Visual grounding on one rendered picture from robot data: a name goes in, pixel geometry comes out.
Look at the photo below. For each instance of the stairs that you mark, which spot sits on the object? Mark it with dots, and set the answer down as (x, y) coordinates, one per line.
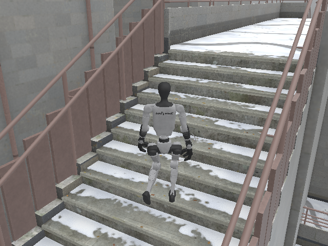
(172, 223)

